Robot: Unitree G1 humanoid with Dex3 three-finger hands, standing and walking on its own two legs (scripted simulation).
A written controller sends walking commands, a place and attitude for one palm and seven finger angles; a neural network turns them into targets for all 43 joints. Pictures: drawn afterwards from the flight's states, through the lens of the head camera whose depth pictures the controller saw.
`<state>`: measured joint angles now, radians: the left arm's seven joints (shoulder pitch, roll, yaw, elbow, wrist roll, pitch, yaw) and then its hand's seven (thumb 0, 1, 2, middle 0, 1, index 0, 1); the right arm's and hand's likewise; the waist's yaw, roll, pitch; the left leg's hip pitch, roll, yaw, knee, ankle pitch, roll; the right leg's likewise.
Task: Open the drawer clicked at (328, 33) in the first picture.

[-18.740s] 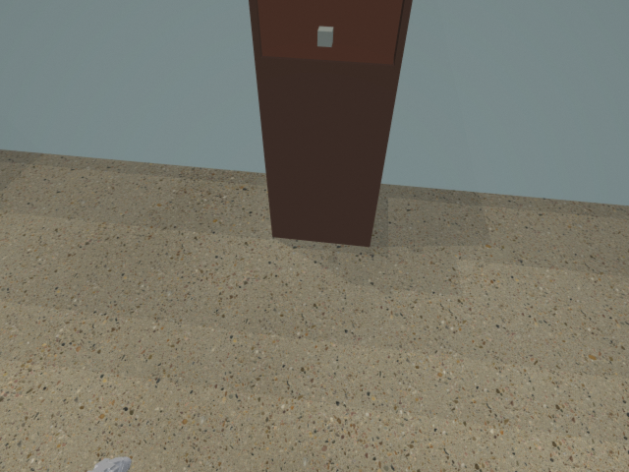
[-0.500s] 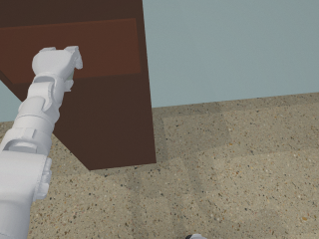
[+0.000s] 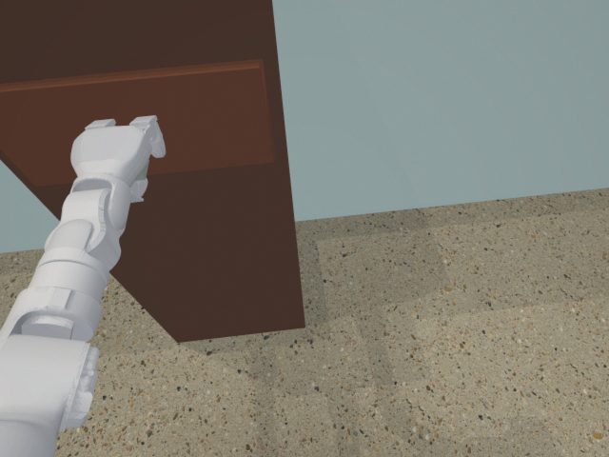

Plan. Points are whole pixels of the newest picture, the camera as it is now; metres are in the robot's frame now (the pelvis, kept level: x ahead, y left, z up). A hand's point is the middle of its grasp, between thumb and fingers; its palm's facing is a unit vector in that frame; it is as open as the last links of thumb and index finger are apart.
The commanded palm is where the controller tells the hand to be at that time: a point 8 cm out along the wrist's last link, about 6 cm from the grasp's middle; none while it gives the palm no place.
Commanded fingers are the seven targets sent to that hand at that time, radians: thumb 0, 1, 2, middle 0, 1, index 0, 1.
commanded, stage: pull the drawer open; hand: left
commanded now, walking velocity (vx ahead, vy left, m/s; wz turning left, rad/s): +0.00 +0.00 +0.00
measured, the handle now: (130, 151) +0.50 +0.25 +0.12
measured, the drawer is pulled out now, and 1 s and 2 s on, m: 0.01 0.15 0.25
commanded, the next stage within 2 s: none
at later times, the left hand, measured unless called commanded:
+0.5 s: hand (123, 220) +0.39 +0.23 +0.10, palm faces +0.05 -0.02 -1.00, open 7.3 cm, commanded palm +0.35 +0.24 +0.15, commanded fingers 0.00 0.90 0.90 -0.40 -1.35 -0.40 -1.35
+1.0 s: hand (112, 267) +0.32 +0.23 +0.10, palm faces +0.07 -0.03 -1.00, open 7.3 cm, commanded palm +0.28 +0.23 +0.15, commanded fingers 0.00 0.90 0.90 -0.40 -1.35 -0.40 -1.35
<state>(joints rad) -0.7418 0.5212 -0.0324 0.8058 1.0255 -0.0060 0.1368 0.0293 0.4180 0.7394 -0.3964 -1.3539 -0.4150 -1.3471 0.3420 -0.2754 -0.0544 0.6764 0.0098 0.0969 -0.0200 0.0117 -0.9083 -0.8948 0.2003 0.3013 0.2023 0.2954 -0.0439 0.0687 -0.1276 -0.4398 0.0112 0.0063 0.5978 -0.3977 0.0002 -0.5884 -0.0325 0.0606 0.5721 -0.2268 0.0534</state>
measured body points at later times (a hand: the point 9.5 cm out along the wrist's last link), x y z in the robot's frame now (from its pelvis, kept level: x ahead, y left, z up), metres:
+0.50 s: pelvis +0.02 +0.00 +0.01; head +0.05 -0.04 +0.45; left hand +0.38 +0.23 +0.16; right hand +0.19 -0.24 -0.11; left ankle -0.07 +0.12 -0.72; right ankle +0.02 -0.16 -0.72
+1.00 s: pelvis -0.01 -0.01 +0.01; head +0.01 -0.05 +0.46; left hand +0.31 +0.22 +0.16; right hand +0.18 -0.24 -0.11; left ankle -0.08 +0.12 -0.72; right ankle +0.02 -0.16 -0.72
